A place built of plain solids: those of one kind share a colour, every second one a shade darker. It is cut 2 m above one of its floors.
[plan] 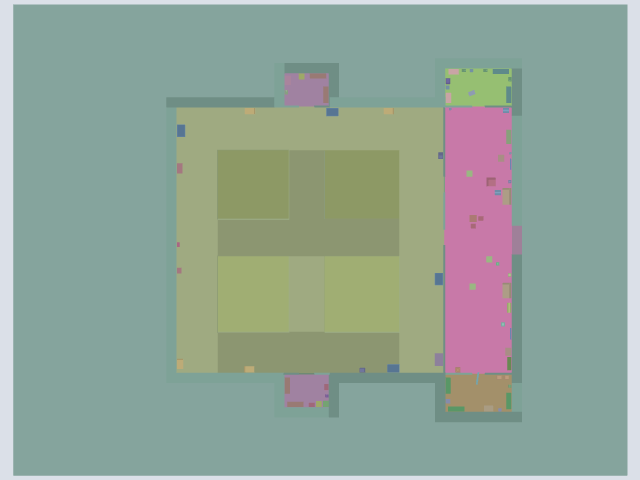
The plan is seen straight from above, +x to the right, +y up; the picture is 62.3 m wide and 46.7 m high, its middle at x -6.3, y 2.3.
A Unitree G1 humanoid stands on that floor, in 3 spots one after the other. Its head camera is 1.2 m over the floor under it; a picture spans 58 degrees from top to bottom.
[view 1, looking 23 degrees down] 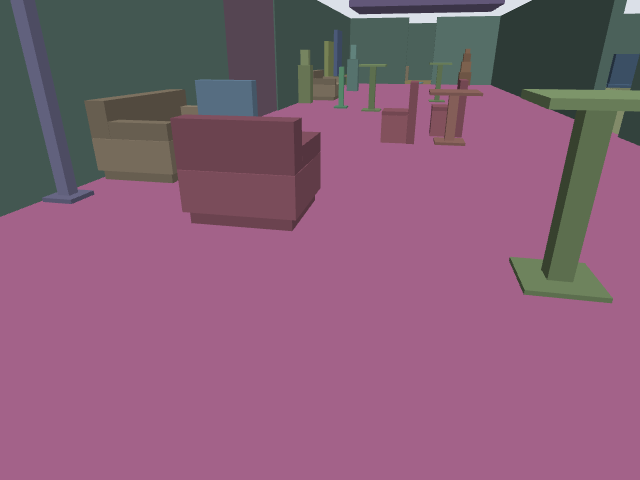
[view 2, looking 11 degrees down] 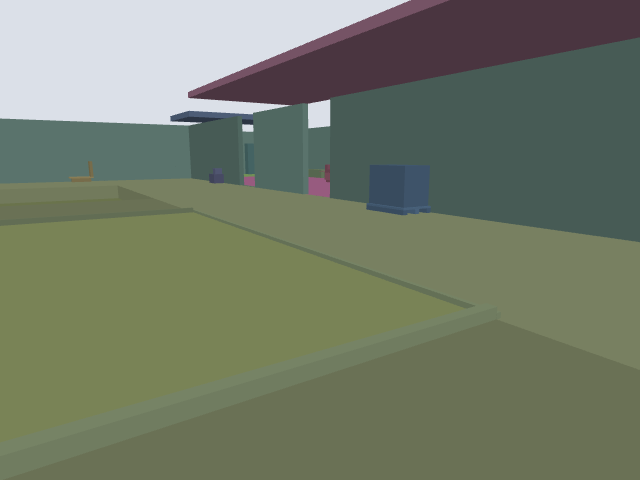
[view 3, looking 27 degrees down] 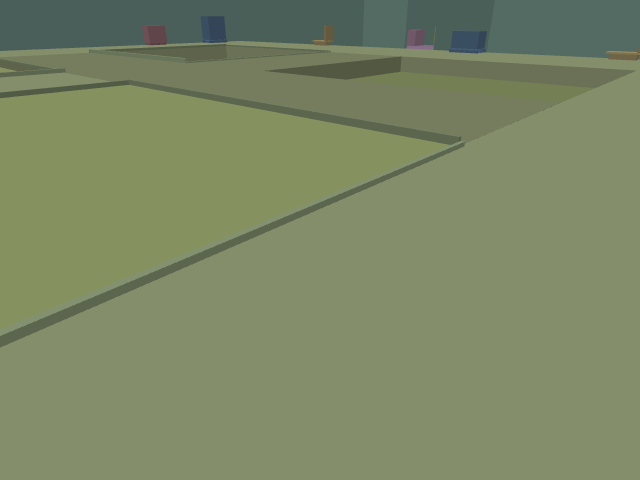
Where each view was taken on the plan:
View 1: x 9.12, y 11.23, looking -78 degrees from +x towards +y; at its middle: floor_foyer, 3.07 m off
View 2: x -1.38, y -8.57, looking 57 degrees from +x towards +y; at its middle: floor_gang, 6.29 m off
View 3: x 3.35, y -3.62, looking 132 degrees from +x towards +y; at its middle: floor_gang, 2.64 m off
